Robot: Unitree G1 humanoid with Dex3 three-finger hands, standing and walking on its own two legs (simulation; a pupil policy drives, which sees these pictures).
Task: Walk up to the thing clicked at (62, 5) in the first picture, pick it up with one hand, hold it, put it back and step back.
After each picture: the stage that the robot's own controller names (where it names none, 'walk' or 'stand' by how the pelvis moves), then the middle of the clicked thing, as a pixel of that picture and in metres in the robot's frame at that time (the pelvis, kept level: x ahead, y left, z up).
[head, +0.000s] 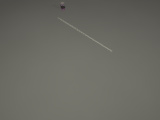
stand; (62, 6) +2.35 +0.26 -0.72
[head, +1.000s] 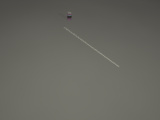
walk; (69, 16) +2.24 +0.09 -0.71
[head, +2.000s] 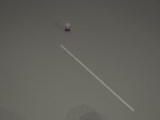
walk; (67, 28) +1.59 +0.08 -0.72
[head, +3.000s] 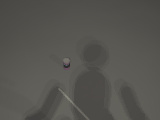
walk; (66, 64) +1.02 +0.10 -0.72
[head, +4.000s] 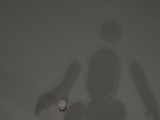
walk; (62, 106) +0.60 +0.17 -0.69
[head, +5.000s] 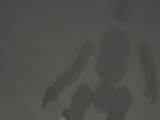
stand; out of the picture +0.41 +0.16 -0.69
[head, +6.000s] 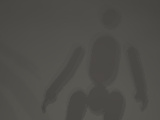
stand; out of the picture +0.36 +0.15 -0.72
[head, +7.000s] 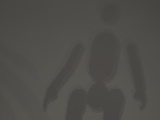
stand; out of the picture +0.36 +0.16 -0.73
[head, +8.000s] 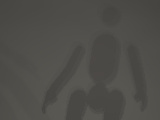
stand; out of the picture +0.36 +0.15 -0.73
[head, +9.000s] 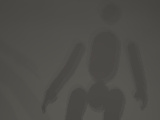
stand; out of the picture +0.35 +0.15 -0.73
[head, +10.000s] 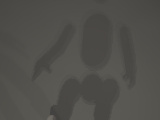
go down; out of the picture +0.37 +0.16 -0.69
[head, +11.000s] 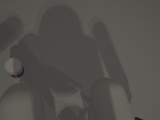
go down; (15, 69) +0.42 +0.23 -0.29
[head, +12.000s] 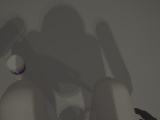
close in; (16, 66) +0.42 +0.23 -0.28
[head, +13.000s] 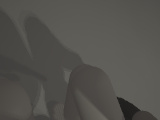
close in; out of the picture +0.40 +0.27 -0.22
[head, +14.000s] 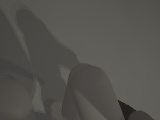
lift; out of the picture +0.39 +0.27 -0.22
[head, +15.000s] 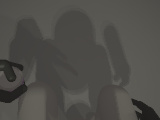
lift; (12, 84) +0.31 +0.24 -0.07
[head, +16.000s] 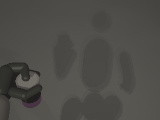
hold; (29, 90) +0.33 +0.17 +0.04
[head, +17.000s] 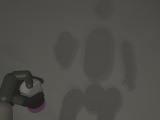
hold; (33, 96) +0.32 +0.17 -0.01
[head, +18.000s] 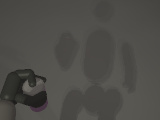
crouch; (36, 95) +0.32 +0.16 +0.00
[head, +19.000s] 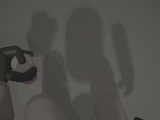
crouch; (25, 69) +0.39 +0.19 -0.09
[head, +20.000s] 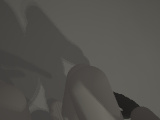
lower; out of the picture +0.40 +0.28 -0.22
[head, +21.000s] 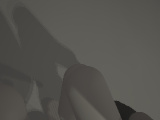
lower; out of the picture +0.41 +0.28 -0.23
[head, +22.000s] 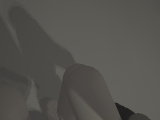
lower; out of the picture +0.41 +0.28 -0.23
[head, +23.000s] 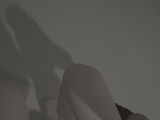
lower; out of the picture +0.40 +0.28 -0.23
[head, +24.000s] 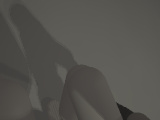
loosen; out of the picture +0.40 +0.28 -0.23
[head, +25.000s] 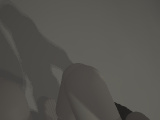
withdraw; out of the picture +0.39 +0.28 -0.23
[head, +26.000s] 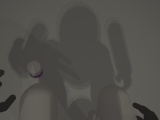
walk; (35, 70) +0.43 +0.22 -0.35
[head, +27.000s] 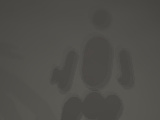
stand; out of the picture +0.36 +0.15 -0.66
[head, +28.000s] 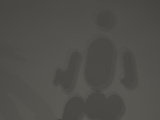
stand; out of the picture +0.38 +0.17 -0.66
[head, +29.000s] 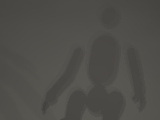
stand; out of the picture +0.38 +0.15 -0.71
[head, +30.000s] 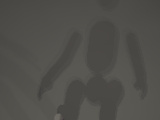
walk; out of the picture +0.40 +0.16 -0.70
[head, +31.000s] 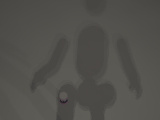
walk; (63, 98) +0.54 +0.10 -0.70
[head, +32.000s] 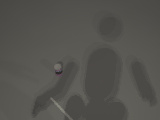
walk; (58, 70) +0.82 +0.24 -0.69
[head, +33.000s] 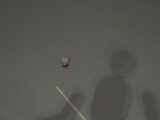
stand; (65, 63) +1.04 +0.15 -0.71
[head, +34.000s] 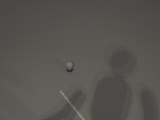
stand; (69, 68) +1.02 +0.12 -0.72
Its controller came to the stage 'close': yes
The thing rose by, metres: 0.70
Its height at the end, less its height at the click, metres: +0.00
